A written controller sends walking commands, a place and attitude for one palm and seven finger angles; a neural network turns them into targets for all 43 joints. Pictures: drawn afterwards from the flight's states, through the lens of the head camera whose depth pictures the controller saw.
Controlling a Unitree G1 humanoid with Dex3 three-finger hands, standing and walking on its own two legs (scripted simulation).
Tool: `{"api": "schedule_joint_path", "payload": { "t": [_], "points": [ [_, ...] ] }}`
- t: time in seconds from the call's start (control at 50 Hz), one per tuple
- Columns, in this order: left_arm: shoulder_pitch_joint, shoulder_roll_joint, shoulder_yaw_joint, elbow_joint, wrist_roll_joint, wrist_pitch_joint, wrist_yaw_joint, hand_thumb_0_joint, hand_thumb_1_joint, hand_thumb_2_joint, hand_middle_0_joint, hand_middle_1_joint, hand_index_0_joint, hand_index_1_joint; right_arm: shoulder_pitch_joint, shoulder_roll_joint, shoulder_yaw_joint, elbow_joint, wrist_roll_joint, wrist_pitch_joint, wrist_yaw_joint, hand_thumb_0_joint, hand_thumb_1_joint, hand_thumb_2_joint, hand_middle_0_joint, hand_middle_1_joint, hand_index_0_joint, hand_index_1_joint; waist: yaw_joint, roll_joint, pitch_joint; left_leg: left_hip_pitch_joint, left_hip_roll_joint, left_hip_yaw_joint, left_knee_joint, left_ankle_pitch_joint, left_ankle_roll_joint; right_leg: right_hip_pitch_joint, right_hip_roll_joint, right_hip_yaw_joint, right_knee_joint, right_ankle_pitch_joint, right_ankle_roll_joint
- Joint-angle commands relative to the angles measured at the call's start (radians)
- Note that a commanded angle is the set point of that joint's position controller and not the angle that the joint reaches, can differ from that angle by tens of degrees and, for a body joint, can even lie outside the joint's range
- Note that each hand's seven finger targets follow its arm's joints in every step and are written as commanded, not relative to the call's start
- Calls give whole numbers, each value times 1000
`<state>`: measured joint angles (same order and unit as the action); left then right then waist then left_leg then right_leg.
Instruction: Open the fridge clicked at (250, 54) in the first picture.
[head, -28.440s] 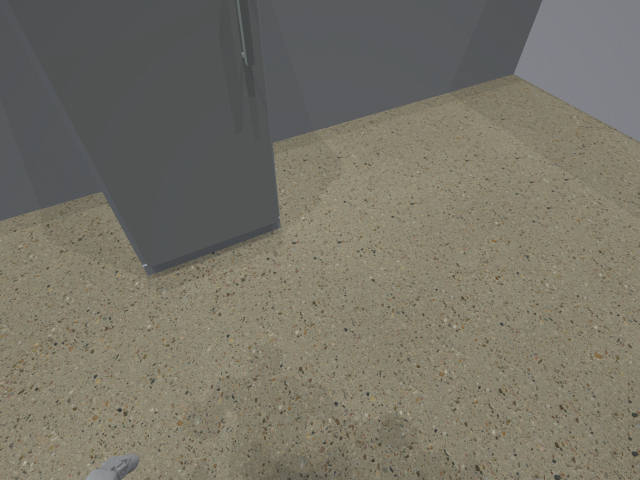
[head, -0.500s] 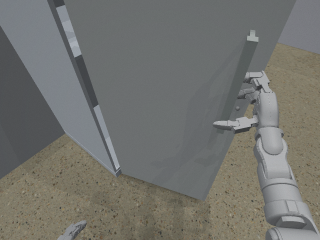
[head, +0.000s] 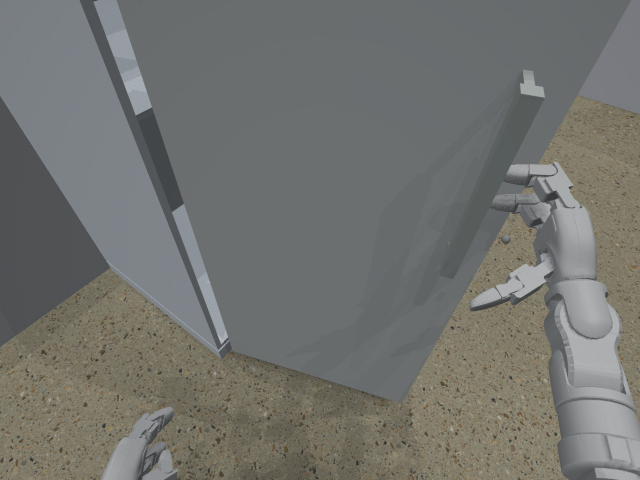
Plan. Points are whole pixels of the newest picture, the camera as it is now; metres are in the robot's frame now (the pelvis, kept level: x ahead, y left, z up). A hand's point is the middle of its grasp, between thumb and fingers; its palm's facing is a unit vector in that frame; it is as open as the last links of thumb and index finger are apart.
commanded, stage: slip the hand off the handle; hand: right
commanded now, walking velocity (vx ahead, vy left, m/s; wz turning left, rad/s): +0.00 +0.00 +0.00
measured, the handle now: (480, 191) +0.43 -0.16 +0.16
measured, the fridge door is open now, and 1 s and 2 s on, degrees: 70 70 70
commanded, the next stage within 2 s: draw the hand back to the body in 1.10 s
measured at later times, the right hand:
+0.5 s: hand (575, 259) +0.34 -0.25 +0.15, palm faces +0.05 +0.98 -0.19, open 14.7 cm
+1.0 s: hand (561, 343) +0.24 -0.20 +0.14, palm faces -0.02 +0.98 -0.20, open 14.7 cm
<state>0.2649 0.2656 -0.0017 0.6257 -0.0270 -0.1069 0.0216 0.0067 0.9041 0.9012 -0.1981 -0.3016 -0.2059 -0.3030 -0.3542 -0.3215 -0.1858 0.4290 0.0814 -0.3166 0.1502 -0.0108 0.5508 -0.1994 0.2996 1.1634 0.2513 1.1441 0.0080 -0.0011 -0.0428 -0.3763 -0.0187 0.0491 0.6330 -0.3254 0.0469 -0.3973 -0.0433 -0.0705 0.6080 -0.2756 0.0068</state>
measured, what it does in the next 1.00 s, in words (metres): stands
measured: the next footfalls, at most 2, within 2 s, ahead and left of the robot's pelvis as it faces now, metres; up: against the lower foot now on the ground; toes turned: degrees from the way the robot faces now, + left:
none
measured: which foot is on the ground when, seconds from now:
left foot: down 0.00-1.00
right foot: down 0.00-1.00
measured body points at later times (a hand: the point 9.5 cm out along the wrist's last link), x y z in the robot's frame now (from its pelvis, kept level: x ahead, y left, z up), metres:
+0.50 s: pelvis +0.00 -0.02 +0.00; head +0.01 -0.01 +0.45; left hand +0.15 +0.23 -0.10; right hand +0.33 -0.30 +0.16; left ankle +0.00 +0.09 -0.73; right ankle +0.02 -0.13 -0.73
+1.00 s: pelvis -0.02 -0.03 -0.01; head -0.03 -0.02 +0.44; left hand +0.18 +0.18 -0.07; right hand +0.24 -0.26 +0.15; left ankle +0.00 +0.09 -0.73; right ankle +0.02 -0.13 -0.73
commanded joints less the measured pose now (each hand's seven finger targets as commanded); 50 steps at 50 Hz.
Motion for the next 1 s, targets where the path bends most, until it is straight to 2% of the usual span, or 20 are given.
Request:
{"api": "schedule_joint_path", "payload": {
  "t": [0.0,0.06,0.16,0.18,0.24,0.3,0.34,0.38,0.44,0.48,0.52,0.58,0.66,0.7,0.74,0.8,0.84,0.92,0.94,0.98],
  "points": [
    [-28,118,43,-134,-2,-40,9,0,900,900,-200,-300,-200,-300,-284,-257,-145,-273,48,-54,20,0,550,-200,250,1150,250,1150,-33,-13,-324,190,23,-79,-74,481,-39,114,60,16,-29,247,-46],
    [-35,117,44,-143,-3,-47,9,0,900,900,-200,-300,-200,-300,-252,-203,-98,-315,63,-60,50,0,550,-200,250,1150,250,1150,-18,-7,-292,145,13,-66,-72,492,-39,131,57,19,-18,272,-49],
    [-31,131,40,-129,-11,-49,25,0,900,900,-200,-300,-200,-300,-269,-214,-94,-264,91,-42,105,0,550,-200,250,1150,250,1150,9,36,-221,74,9,-63,-87,393,-44,110,54,33,-15,204,-49],
    [-27,133,42,-126,-11,-49,29,0,900,900,-200,-300,-200,-300,-276,-243,-119,-266,94,-40,111,0,550,-200,250,1150,250,1150,4,23,-231,76,9,-62,-85,371,-40,111,53,36,-13,196,-47],
    [-33,132,38,-133,-8,-53,35,0,900,900,-200,-300,-200,-300,-295,-253,-125,-297,105,-37,127,0,550,-200,250,1150,250,1150,-2,-23,-273,68,6,-58,-74,350,-33,132,53,44,-5,207,-46],
    [-38,132,29,-129,-5,-50,42,0,900,900,-200,-300,-200,-300,-307,-325,-200,-266,113,-46,131,0,550,-200,250,1150,250,1150,-16,-29,-282,81,8,-59,-67,319,-28,110,54,56,-8,191,-40],
    [-35,131,31,-133,-3,-53,44,0,900,900,-200,-300,-200,-300,-307,-333,-211,-273,117,-57,133,0,550,-200,250,1150,250,1150,-17,-23,-301,81,3,-54,-60,309,-26,116,50,58,-3,196,-41],
    [-36,128,28,-131,-3,-54,43,0,900,900,-200,-300,-200,-300,-283,-322,-208,-243,121,-60,143,0,550,-200,250,1150,250,1150,-22,-46,-291,69,1,-50,-58,291,-22,115,49,60,-4,187,-37],
    [-47,121,31,-166,-8,-67,32,0,900,900,-200,-300,-200,-300,-176,-193,-102,-297,140,-52,172,0,550,-200,250,1150,250,1150,-28,-61,-305,58,-4,-32,-46,304,-18,143,44,64,-1,227,-35],
    [-44,129,34,-169,-9,-69,27,0,900,900,-200,-300,-200,-300,-99,-206,-112,-315,145,-35,175,0,550,-200,250,1150,250,1150,-39,-39,-276,42,-5,-26,-44,291,-20,138,37,71,-4,223,-33],
    [-55,127,32,-186,-9,-70,20,0,900,900,-200,-300,-200,-300,-52,-197,-103,-381,144,-22,170,0,550,-200,250,1150,250,1150,-42,-27,-261,38,-3,-19,-40,274,-20,132,35,76,-12,213,-33],
    [-69,126,29,-198,-6,-73,17,0,900,900,-200,-300,-200,-300,16,-227,-154,-454,152,-9,141,0,550,-200,250,1150,250,1150,-57,6,-237,54,-2,-19,-42,256,-20,112,35,77,-20,190,-33],
    [-105,119,18,-206,2,-81,21,0,900,900,-200,-300,-200,-300,-16,-231,-166,-584,147,-17,89,0,550,-200,250,1150,250,1150,-51,-51,-210,25,-6,-20,-56,169,-17,121,35,82,-36,125,-29],
    [-106,115,15,-197,2,-86,24,0,900,900,-200,-300,-200,-300,0,-202,-138,-595,134,-23,74,0,550,-200,250,1150,250,1150,-41,-52,-181,5,-9,-14,-59,126,-16,120,31,89,-42,91,-25],
    [-111,109,14,-198,4,-98,24,0,900,900,-200,-300,-200,-300,1,-151,-63,-662,114,-26,66,0,550,-200,250,1150,250,1150,-28,-88,-195,-8,-12,-13,-55,97,-15,145,27,94,-39,75,-27],
    [-113,108,9,-196,8,-111,23,0,900,900,-200,-300,-200,-300,86,-124,-23,-679,107,-7,67,0,550,-200,250,1150,250,1150,-35,-110,-186,-20,-8,-8,-58,66,-15,149,27,109,-52,31,-22],
    [-107,110,7,-191,3,-111,27,0,900,900,-200,-300,-200,-300,134,-93,14,-641,103,23,75,0,550,-200,250,1150,250,1150,-24,-29,-143,-21,-8,-7,-75,43,-21,118,26,107,-54,-8,-30],
    [-133,101,-1,-205,1,-115,34,0,900,900,-200,-300,-200,-300,179,-102,-5,-687,106,65,69,0,550,-200,250,1150,250,1150,-50,-20,-123,6,0,-8,-90,7,-21,103,29,106,-79,-51,-28],
    [-134,105,0,-202,2,-113,37,0,900,900,-200,-300,-200,-300,193,-135,-39,-693,108,69,58,0,550,-200,250,1150,250,1150,-52,7,-126,18,0,-12,-96,2,-22,100,29,104,-76,-51,-30],
    [-151,91,-8,-205,5,-116,36,0,900,900,-200,-300,-200,-300,170,-111,-27,-736,106,64,43,0,550,-200,250,1150,250,1150,-52,-16,-118,15,1,-10,-98,-1,-20,112,31,106,-82,-49,-28]
  ]
}}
